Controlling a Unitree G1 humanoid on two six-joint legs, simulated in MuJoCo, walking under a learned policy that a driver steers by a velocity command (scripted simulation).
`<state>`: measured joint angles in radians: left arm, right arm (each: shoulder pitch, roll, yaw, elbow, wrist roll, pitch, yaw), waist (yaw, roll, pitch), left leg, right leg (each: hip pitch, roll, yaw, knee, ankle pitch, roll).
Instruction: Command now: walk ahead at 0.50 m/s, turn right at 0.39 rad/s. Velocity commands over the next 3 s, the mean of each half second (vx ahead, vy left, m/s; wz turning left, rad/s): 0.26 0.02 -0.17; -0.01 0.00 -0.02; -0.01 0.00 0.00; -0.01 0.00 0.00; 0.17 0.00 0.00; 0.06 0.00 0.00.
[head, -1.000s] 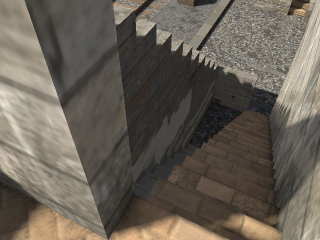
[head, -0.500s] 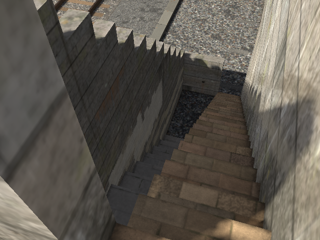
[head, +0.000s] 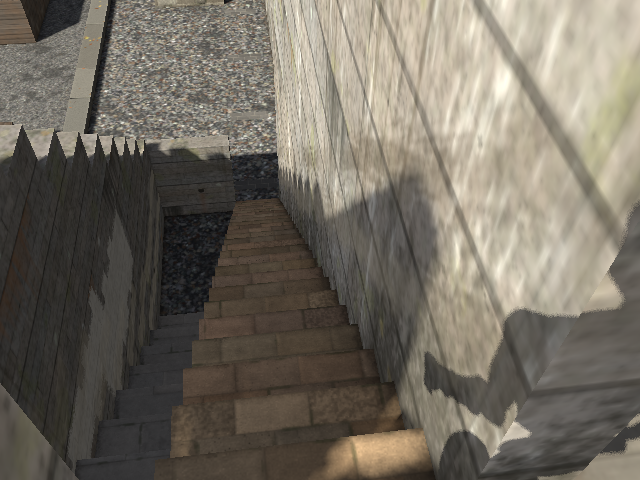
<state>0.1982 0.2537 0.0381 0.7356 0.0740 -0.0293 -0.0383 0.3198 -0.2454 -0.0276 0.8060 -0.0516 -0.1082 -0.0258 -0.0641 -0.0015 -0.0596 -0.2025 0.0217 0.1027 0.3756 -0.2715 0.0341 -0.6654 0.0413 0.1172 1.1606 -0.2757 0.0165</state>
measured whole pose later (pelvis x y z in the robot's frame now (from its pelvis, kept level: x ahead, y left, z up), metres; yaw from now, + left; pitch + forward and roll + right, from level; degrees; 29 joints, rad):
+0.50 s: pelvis +0.13 -0.05 -0.03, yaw -4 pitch +3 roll +1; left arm 0.10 0.24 0.03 0.67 -0.02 -0.11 -0.07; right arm 0.25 -0.21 0.00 0.81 0.00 -0.10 0.03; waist -0.05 -0.04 -0.01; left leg -0.34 0.06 0.05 0.86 -0.53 -0.13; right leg -0.54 -0.05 -0.04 0.61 -0.12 -0.01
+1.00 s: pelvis +0.15 -0.01 -0.02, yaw -4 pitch +1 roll +2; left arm 0.22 0.20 0.00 0.68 0.00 -0.07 -0.07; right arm 0.18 -0.22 0.01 0.76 0.01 -0.09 0.11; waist 0.01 -0.03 0.00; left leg -0.19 -0.03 0.10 0.58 -0.41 0.03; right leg -0.46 -0.10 0.02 0.59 -0.15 0.06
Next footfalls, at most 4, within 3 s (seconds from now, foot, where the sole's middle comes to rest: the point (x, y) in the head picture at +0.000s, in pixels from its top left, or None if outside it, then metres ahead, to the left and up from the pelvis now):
0.32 right None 0.28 -0.18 -0.78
0.54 left None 0.14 0.09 -0.78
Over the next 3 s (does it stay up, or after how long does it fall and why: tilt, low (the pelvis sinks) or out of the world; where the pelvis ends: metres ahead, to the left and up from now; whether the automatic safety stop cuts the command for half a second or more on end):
stays up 0.21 -0.02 -0.02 its command is cut before an obstacle after 0.3 s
